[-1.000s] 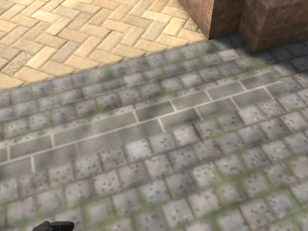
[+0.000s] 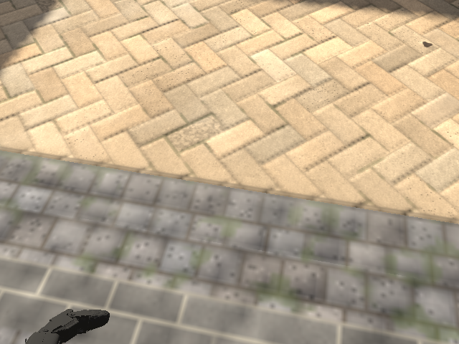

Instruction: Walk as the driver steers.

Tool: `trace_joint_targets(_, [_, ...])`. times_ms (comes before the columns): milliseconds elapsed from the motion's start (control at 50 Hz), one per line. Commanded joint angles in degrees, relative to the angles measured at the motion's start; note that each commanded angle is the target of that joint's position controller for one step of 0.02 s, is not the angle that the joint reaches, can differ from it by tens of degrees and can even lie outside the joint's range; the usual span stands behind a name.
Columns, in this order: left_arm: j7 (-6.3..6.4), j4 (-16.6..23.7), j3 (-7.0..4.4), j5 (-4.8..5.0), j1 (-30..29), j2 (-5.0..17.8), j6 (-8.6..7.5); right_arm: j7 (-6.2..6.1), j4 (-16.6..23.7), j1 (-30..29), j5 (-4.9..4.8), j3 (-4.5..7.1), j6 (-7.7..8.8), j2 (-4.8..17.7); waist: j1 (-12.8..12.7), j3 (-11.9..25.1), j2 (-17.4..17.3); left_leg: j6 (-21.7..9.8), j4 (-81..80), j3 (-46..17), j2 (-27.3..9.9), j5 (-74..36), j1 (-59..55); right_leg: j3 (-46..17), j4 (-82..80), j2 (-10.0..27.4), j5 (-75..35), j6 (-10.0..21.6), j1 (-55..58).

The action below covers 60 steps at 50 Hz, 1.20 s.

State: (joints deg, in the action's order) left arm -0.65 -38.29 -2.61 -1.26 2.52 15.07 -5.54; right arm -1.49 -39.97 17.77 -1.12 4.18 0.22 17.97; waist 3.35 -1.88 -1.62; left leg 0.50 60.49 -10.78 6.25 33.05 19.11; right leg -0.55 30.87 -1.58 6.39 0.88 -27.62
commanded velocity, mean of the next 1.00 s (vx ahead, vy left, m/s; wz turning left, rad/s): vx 0.05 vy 0.00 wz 0.11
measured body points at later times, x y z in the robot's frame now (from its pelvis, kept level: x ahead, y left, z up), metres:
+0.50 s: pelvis +0.08 +0.01 +0.01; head +0.08 +0.02 +0.46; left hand +0.17 +0.28 -0.11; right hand +0.25 -0.21 -0.08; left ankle +0.07 +0.13 -0.72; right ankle +0.11 -0.12 -0.72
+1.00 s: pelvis +0.10 +0.02 +0.01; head +0.10 +0.02 +0.46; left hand +0.16 +0.29 -0.13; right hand +0.22 -0.22 -0.11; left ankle +0.07 +0.13 -0.72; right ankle +0.11 -0.12 -0.72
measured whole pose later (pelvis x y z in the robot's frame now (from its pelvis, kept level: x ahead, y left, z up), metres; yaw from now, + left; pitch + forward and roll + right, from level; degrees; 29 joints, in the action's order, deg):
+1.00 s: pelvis +0.10 +0.02 +0.01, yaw +4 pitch -2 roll +0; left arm 1.7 -59.3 -1.7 -0.2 8.5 13.8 0.6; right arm -1.5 -46.4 13.2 0.6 2.3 -0.3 12.7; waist -1.2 -1.8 -0.1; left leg -0.7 29.6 -1.6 1.0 17.4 10.6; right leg 1.6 28.7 2.4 15.2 -1.8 -11.8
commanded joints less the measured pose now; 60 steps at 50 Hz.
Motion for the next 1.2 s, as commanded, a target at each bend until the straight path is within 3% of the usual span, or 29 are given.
trace_joint_targets(20, [0.61,2.7,-1.38,0.14,6.2,5.5,1.71,-0.50,4.2,1.5,-0.04,1.81,-1.13,8.1,-4.5,11.5,6.0,3.3,16.1,2.8,-5.6,-1.8,19.8,-21.9,-9.2,20.3,-12.8,12.5,26.9])
trace_joint_targets(60, [0.57,1.7,-1.10,-0.29,3.1,5.8,2.26,-0.67,5.0,0.4,0.37,1.32,-2.41,5.3,-2.2,6.3,7.9,3.3,8.7,4.3,-7.5,-4.3,13.2,-14.3,-12.3,15.8,-13.1,11.3,14.8])
trace_joint_targets(80, [0.48,1.1,-1.22,-0.50,2.4,6.1,2.21,-0.69,4.7,1.3,0.49,0.79,-2.53,3.4,-1.6,6.0,9.0,3.3,4.3,5.9,-7.1,-5.3,10.0,-11.1,-13.2,14.0,-15.7,11.3,12.2])
trace_joint_targets(120, [0.42,0.1,-1.35,-0.29,1.6,6.5,2.13,-0.68,4.4,1.5,1.08,-0.05,-2.15,1.3,-1.1,8.1,9.4,3.4,-4.6,7.4,-7.3,-7.1,5.1,-7.6,-12.6,13.8,-24.7,12.4,11.9])
trace_joint_targets(160, [0.46,-0.9,-1.60,0.38,1.7,7.3,2.46,-0.36,4.5,0.0,1.31,-0.50,-1.87,1.1,-1.9,10.7,9.5,3.0,-12.2,8.0,-7.8,-11.8,1.1,-6.8,-12.0,14.8,-27.0,13.1,13.4])
trace_joint_targets(220, [0.43,-2.1,-1.58,1.23,2.5,8.2,3.54,0.18,4.7,-2.1,1.09,-0.30,-2.33,2.3,-2.7,10.6,9.3,2.0,-21.4,9.1,-7.4,-16.5,-3.7,-7.4,-11.9,15.2,-14.0,12.6,13.5])
trace_joint_targets(260, [0.25,-2.7,-0.93,1.73,2.0,7.1,4.04,0.54,4.2,-2.1,1.58,-0.25,-2.47,2.0,-1.4,8.3,8.6,0.0,-31.8,10.5,-6.3,-22.9,-10.0,-6.8,-10.9,13.2,-0.7,9.8,9.7])
trace_joint_targets(280, [0.07,-3.8,-0.17,1.56,4.0,5.2,3.94,0.48,4.9,-3.1,2.27,-0.24,-2.42,2.7,-1.6,7.1,7.2,-1.6,-36.2,7.9,-8.0,-25.8,-13.1,-6.3,-10.3,11.4,5.9,6.3,7.2])
trace_joint_targets(300, [-0.22,-3.8,0.63,0.38,5.4,3.2,3.67,0.04,6.1,-3.8,2.98,0.13,-2.34,5.9,-3.2,7.3,0.7,-4.2,-38.5,-0.7,-15.5,-31.9,-15.7,-3.2,-5.0,7.9,12.3,2.2,4.2])
trace_joint_targets(320, [-0.22,-4.3,0.97,-0.04,9.3,1.3,3.56,0.01,6.0,-7.7,3.06,0.00,-2.36,6.6,-7.9,6.5,-9.3,-8.0,-39.8,-3.4,-18.4,-22.5,-6.4,2.2,-4.0,3.4,14.5,-0.9,9.2])
trace_joint_targets(340, [0.10,-4.8,0.68,-0.59,6.9,3.6,3.84,0.52,6.6,-9.6,2.91,-0.79,-1.88,2.8,-5.9,4.5,-7.9,-7.5,-41.3,-2.1,-15.5,-12.8,-1.1,1.5,-4.1,3.5,10.0,-2.3,13.9])
trace_joint_targets(360, [0.17,-5.0,0.39,-0.51,5.7,4.4,3.99,0.80,6.1,-9.7,3.29,-1.23,-1.42,1.3,-5.5,2.8,-7.1,-5.4,-41.0,-0.1,-13.3,-9.5,-0.1,1.5,-4.5,3.6,7.2,-2.5,14.5])
trace_joint_targets(420, [0.53,-6.6,0.06,-0.09,6.4,5.6,4.18,0.84,5.2,-7.6,2.67,-1.01,-0.30,2.5,-4.7,1.2,-4.0,-2.9,-37.8,2.4,-11.0,-17.5,-1.8,0.7,-5.2,4.4,4.5,-1.5,13.4])
trace_joint_targets(560, [0.75,-9.9,0.18,0.57,6.5,4.8,4.03,0.47,4.7,-6.7,2.18,-1.08,-0.23,1.4,-4.2,3.6,0.4,-3.4,-34.3,4.0,-9.9,-28.5,-5.7,0.8,-4.6,4.8,0.1,-1.6,15.0])
trace_joint_targets(900, [2.39,-17.8,-0.22,1.02,6.0,5.4,5.57,0.04,-1.7,-4.9,1.82,-0.49,0.16,0.7,-4.7,2.5,0.9,-2.7,-35.6,6.0,-8.5,-31.6,-6.6,0.5,-5.1,5.2,-1.3,-1.7,18.0])
trace_joint_targets(980, [2.62,-19.5,-0.27,1.05,5.9,5.2,5.71,-0.22,-3.9,-4.5,1.74,-0.50,0.22,0.7,-4.7,1.9,0.9,-2.5,-36.2,6.4,-8.2,-30.5,-6.7,0.6,-5.8,5.0,-0.5,-1.7,18.0])
trace_joint_targets(1000, [2.66,-20.4,-0.17,1.07,7.0,4.6,5.79,-0.33,-5.0,-3.3,1.67,-0.50,0.12,0.5,-4.8,3.1,0.5,-2.6,-36.9,6.8,-7.7,-24.4,-7.2,1.7,-5.6,4.2,4.8,-1.6,18.3])
trace_joint_targets(1040, [2.76,-20.9,-0.48,1.78,7.1,4.8,5.80,-0.61,-6.0,-2.2,1.05,0.32,-0.27,2.6,-3.9,0.0,-1.2,-4.9,-39.0,4.9,-7.9,-1.3,-4.8,4.2,-2.0,1.7,20.5,-0.5,13.4])
trace_joint_targets(1080, [2.59,-19.5,-0.37,2.02,4.5,3.9,4.60,-0.67,-6.6,0.4,0.53,0.84,0.35,4.4,-2.3,-4.7,-5.3,-8.8,-45.3,-4.4,-13.8,13.4,-3.6,4.9,4.5,0.7,24.4,0.3,5.3])
trace_joint_targets(1100, [2.18,-18.8,-0.17,2.30,3.6,2.8,3.57,-0.58,-7.5,2.0,0.19,1.26,1.00,5.8,-1.9,-5.7,-8.6,-11.5,-49.1,-11.5,-18.4,16.3,-4.8,5.0,9.3,0.5,21.3,0.9,2.4])
trace_joint_targets(1120, [1.68,-18.3,-0.21,2.56,3.2,2.9,2.57,-0.55,-7.9,2.1,-0.05,1.52,1.70,6.4,-1.9,-7.0,-9.9,-13.6,-50.9,-16.4,-21.8,15.2,-4.0,2.6,12.5,2.3,19.9,2.2,1.1])
trace_joint_targets(1160, [0.59,-18.5,-0.43,3.35,4.8,3.4,0.97,-0.28,-7.3,-1.2,-0.10,1.17,2.68,5.2,-3.9,-6.8,-8.7,-13.5,-49.9,-15.6,-22.6,7.6,-5.3,0.8,10.3,4.3,22.3,4.7,1.1])
trace_joint_targets(1200, [-0.01,-22.5,-0.88,3.15,13.3,3.2,0.15,0.08,-6.0,-7.1,-0.86,0.97,2.46,4.7,-8.7,-3.9,-5.4,-9.4,-45.1,-5.4,-16.7,-0.7,1.5,3.8,-3.6,2.1,11.6,5.4,18.3])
